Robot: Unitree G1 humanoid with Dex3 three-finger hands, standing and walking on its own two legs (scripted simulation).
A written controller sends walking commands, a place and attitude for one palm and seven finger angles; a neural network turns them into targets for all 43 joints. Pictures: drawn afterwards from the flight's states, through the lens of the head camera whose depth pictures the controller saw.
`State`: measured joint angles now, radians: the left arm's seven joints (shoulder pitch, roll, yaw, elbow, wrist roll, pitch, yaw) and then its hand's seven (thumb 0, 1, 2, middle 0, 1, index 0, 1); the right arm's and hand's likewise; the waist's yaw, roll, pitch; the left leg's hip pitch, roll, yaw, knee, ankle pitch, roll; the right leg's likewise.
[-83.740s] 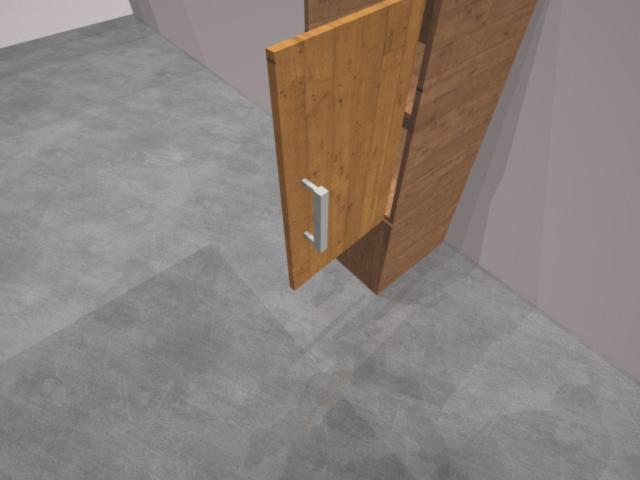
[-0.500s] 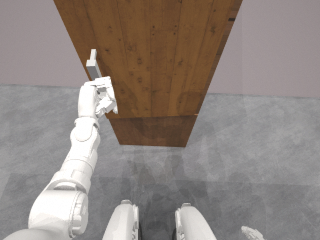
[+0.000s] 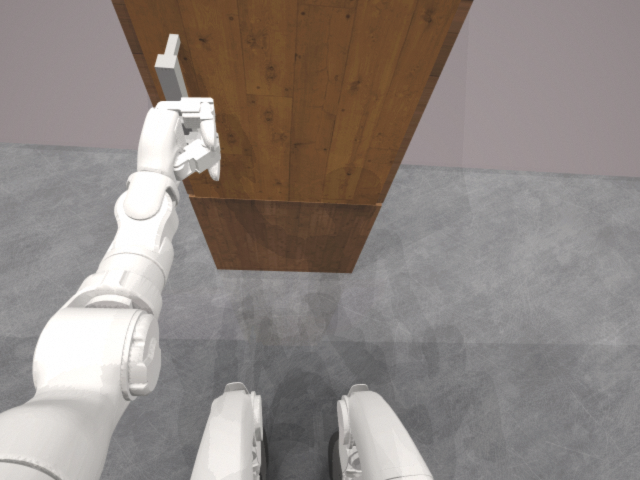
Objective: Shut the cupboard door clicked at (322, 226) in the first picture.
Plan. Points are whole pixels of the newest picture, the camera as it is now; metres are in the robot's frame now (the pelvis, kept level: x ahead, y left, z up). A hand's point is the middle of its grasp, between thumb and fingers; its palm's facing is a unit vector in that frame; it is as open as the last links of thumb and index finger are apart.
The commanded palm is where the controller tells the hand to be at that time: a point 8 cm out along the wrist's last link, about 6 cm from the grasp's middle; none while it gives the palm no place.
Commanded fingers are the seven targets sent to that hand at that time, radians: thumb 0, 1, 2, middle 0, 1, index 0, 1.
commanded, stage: push the door shut along its arc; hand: left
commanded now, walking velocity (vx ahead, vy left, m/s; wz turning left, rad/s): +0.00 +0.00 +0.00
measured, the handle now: (185, 106) +0.58 +0.14 +0.06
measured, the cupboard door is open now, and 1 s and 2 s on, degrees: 0 0 0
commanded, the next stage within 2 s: pull the fist back off the door in 0.24 s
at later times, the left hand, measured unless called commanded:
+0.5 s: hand (228, 140) +0.52 +0.09 +0.06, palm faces +0.13 -0.99 +0.04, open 3.3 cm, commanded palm +0.53 +0.09 +0.06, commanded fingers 0.00 0.90 0.90 -1.30 -1.50 -1.30 -1.50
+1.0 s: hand (257, 153) +0.50 +0.05 +0.05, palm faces +0.08 -1.00 -0.01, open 3.1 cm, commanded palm +0.45 +0.10 +0.06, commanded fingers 0.00 0.90 0.90 -1.30 -1.50 -1.30 -1.50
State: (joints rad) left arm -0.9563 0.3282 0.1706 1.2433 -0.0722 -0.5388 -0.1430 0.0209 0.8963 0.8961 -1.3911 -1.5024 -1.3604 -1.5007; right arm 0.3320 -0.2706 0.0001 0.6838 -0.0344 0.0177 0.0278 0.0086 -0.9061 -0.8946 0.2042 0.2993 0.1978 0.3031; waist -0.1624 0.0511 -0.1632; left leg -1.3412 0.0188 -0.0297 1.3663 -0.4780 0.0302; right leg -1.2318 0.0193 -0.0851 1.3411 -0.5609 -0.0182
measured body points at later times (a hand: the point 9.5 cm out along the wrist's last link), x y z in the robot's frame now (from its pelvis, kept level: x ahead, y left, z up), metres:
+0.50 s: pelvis -0.03 +0.01 -0.01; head +0.11 +0.05 +0.41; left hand +0.50 +0.14 +0.06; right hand -0.02 -0.25 -0.12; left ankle +0.08 +0.10 -0.60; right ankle +0.04 -0.12 -0.60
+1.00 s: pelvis +0.01 -0.01 +0.01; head +0.14 -0.02 +0.44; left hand +0.49 +0.10 +0.06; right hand +0.01 -0.26 -0.11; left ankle +0.08 +0.10 -0.60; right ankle +0.04 -0.12 -0.60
